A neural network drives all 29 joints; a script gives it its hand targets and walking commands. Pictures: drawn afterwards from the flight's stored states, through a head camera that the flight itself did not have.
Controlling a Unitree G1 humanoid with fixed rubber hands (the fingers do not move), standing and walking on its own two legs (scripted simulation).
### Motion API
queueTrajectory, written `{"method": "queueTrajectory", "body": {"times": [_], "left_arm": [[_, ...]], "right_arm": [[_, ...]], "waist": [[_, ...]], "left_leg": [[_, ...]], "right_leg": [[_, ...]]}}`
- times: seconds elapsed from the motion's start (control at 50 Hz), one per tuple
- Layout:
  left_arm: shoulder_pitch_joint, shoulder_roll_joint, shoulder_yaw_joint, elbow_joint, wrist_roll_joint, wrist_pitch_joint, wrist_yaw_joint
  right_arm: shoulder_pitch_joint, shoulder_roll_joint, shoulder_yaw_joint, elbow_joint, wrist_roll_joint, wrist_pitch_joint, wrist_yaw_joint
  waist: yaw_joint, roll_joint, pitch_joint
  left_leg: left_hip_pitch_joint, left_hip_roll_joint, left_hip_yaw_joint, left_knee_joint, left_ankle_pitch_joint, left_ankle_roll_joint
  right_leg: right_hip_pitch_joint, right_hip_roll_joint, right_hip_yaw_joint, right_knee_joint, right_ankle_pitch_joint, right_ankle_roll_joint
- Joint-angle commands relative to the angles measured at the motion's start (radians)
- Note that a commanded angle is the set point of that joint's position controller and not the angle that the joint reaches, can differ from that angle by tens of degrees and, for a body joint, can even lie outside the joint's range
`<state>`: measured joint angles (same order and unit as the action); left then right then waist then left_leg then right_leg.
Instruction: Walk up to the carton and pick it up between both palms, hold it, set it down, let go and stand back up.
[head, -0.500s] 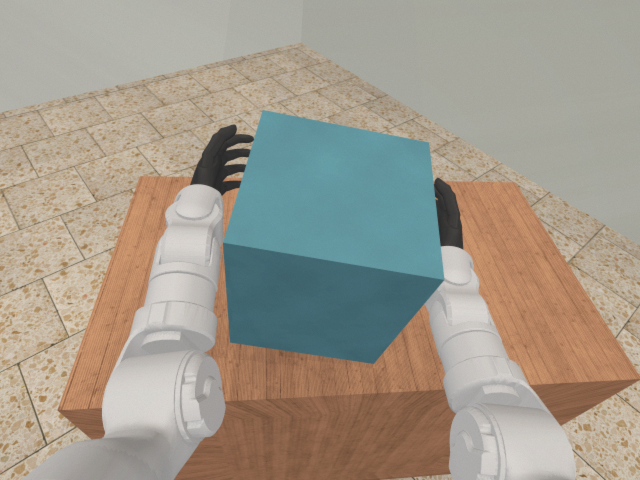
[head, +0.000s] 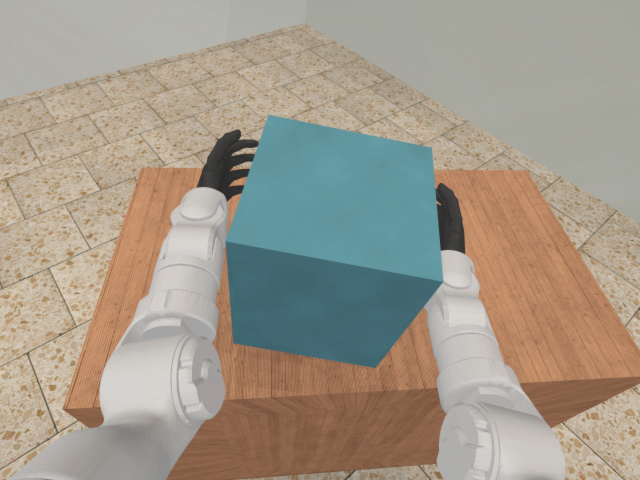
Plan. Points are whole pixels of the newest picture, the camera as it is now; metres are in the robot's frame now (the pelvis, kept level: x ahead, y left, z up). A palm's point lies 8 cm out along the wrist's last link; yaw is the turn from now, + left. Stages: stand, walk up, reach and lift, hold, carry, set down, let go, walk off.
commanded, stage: set down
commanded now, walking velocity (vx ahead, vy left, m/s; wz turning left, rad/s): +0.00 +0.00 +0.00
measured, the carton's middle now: (326, 251) +0.39 +0.00 +0.05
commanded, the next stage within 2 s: none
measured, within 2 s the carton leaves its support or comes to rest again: rests again in 1.22 s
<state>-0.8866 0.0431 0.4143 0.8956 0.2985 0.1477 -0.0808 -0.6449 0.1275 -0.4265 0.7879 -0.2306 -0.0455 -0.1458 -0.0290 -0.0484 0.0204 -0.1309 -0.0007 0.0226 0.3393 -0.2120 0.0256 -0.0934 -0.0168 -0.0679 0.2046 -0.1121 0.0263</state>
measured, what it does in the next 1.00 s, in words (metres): stands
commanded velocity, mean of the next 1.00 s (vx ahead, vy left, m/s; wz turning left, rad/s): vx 0.00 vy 0.00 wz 0.00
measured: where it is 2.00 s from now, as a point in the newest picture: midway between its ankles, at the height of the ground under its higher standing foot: outside the picture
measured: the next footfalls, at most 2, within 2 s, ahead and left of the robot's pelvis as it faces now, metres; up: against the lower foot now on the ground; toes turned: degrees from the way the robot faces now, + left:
none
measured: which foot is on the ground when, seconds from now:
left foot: down 0.00-1.00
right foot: down 0.00-1.00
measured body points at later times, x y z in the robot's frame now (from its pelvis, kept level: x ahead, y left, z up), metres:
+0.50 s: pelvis +0.01 +0.00 +0.00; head +0.04 +0.03 +0.45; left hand +0.45 +0.15 +0.09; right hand +0.39 -0.15 +0.06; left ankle -0.02 +0.09 -0.75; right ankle +0.00 -0.14 -0.75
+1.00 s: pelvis +0.00 +0.00 +0.00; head +0.04 +0.03 +0.45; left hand +0.44 +0.15 +0.08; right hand +0.39 -0.15 +0.05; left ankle -0.02 +0.09 -0.75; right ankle +0.00 -0.14 -0.75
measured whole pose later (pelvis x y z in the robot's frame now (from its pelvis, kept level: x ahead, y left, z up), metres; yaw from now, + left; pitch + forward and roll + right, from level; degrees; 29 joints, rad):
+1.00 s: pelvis +0.00 +0.00 +0.00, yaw +0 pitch +5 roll -2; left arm -0.88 0.04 0.47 1.03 0.36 -0.03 -0.09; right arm -0.64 0.15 -0.55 0.89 -0.35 -0.22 -0.14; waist -0.01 -0.04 -0.01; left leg -0.22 0.00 0.03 0.36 -0.21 0.02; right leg -0.18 -0.01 -0.07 0.21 -0.10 0.02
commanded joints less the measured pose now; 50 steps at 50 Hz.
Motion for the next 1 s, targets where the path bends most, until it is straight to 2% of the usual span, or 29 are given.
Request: {"method": "queueTrajectory", "body": {"times": [0.0, 0.1, 0.26, 0.4, 0.52, 0.78, 0.98], "left_arm": [[-0.447, -0.536, -0.241, 0.015, -0.021, -0.021, -0.137], [-0.398, -0.553, -0.252, 0.005, -0.010, -0.034, -0.133], [-0.360, -0.564, -0.293, -0.026, -0.017, -0.056, -0.126], [-0.356, -0.573, -0.314, -0.013, -0.019, -0.095, -0.119], [-0.363, -0.575, -0.295, 0.033, -0.007, -0.129, -0.120], [-0.396, -0.561, -0.206, 0.137, 0.040, -0.181, -0.117], [-0.384, -0.557, -0.155, 0.158, 0.080, -0.211, -0.109]], "right_arm": [[-0.756, 0.449, 0.283, -0.189, -0.022, -0.104, 0.102], [-0.719, 0.455, 0.310, -0.181, -0.021, -0.127, 0.105], [-0.676, 0.474, 0.351, -0.170, -0.017, -0.170, 0.096], [-0.664, 0.501, 0.368, -0.153, -0.026, -0.212, 0.090], [-0.663, 0.514, 0.352, -0.121, -0.046, -0.237, 0.089], [-0.652, 0.504, 0.236, -0.025, -0.121, -0.262, 0.105], [-0.613, 0.500, 0.157, 0.034, -0.184, -0.283, 0.118]], "waist": [[-0.003, 0.083, -0.462], [-0.002, 0.085, -0.494], [-0.002, 0.094, -0.505], [0.000, 0.092, -0.535], [0.003, 0.080, -0.532], [0.011, 0.080, -0.474], [0.008, 0.101, -0.459]], "left_leg": [[0.028, -0.015, 0.086, -0.019, 0.356, -0.082], [0.082, -0.008, 0.078, 0.024, 0.526, -0.098], [0.070, -0.007, 0.075, 0.049, 0.614, -0.104], [0.021, -0.009, 0.073, 0.048, 0.584, -0.097], [-0.026, -0.010, 0.074, 0.031, 0.513, -0.086], [-0.054, -0.003, 0.083, -0.004, 0.388, -0.073], [-0.023, 0.002, 0.081, 0.012, 0.442, -0.087]], "right_leg": [[0.250, 0.041, -0.043, 0.056, 0.254, 0.008], [0.239, 0.063, -0.050, 0.066, 0.324, 0.004], [0.243, 0.068, -0.046, 0.084, 0.407, 0.002], [0.268, 0.058, -0.038, 0.100, 0.472, 0.003], [0.285, 0.048, -0.032, 0.103, 0.475, 0.005], [0.226, 0.041, -0.036, 0.074, 0.304, -0.005], [0.164, 0.051, -0.050, 0.064, 0.255, -0.013]]}}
